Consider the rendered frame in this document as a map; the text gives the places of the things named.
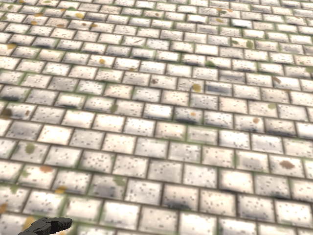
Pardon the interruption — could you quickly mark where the robot left hand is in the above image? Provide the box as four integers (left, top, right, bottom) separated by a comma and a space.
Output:
18, 216, 72, 235

